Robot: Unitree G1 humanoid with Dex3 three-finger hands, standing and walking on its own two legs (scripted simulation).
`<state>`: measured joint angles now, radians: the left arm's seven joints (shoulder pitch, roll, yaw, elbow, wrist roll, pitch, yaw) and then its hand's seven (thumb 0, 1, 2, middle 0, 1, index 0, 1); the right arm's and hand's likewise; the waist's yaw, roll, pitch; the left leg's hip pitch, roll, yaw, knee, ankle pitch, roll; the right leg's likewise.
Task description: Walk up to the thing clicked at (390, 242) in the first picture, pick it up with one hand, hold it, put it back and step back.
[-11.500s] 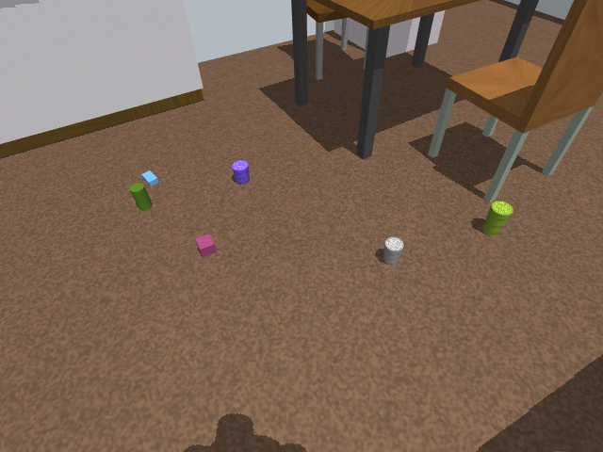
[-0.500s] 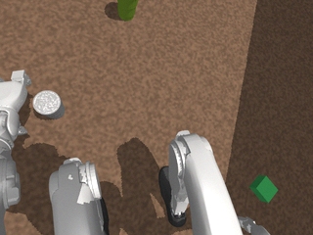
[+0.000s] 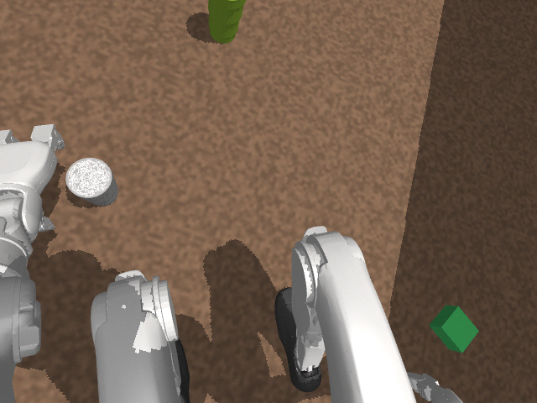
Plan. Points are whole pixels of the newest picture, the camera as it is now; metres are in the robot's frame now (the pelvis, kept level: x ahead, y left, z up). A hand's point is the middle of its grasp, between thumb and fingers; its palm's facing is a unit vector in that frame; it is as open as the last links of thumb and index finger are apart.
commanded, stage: rise first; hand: left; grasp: from above
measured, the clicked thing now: (97, 186) +0.51 +0.22 -0.30
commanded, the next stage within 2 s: approach in 0.54 s
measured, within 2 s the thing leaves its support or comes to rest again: neither
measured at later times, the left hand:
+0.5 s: hand (38, 191) +0.46 +0.27 -0.17, palm faces -0.45 -0.04 -0.89, open 13.3 cm
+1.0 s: hand (88, 166) +0.50 +0.20 -0.17, palm faces -0.40 -0.02 -0.92, open 13.3 cm
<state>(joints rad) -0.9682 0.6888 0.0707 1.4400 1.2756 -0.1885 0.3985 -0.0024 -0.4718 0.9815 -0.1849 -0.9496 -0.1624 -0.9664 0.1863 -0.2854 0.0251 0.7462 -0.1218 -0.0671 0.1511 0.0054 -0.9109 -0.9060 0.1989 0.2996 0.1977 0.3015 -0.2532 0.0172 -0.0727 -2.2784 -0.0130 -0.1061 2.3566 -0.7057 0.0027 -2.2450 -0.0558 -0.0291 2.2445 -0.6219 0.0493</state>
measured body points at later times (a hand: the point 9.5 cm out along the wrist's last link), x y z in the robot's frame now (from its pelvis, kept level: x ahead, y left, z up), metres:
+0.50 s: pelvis +0.00 +0.00 +0.00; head +0.23 +0.05 +0.38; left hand +0.48 +0.27 -0.12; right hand +0.03 -0.28 -0.10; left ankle +0.07 +0.12 -0.31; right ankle +0.11 -0.14 -0.31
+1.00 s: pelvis +0.00 +0.00 -0.01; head +0.24 +0.06 +0.37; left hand +0.52 +0.20 -0.12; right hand +0.02 -0.28 -0.10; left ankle +0.07 +0.12 -0.31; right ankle +0.11 -0.14 -0.31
